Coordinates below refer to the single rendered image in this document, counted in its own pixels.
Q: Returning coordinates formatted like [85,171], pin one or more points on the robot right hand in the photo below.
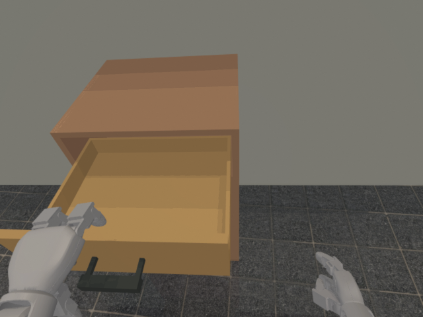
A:
[332,294]

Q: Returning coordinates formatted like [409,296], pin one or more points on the drawer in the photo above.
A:
[165,199]

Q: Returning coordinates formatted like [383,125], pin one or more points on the robot right forearm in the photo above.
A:
[355,309]

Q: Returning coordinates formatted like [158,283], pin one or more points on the cabinet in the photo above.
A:
[159,97]

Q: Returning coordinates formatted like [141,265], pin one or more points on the robot left hand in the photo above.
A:
[45,255]

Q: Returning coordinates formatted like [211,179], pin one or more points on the robot left forearm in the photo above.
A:
[27,303]

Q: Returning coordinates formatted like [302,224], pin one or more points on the handle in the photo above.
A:
[111,283]

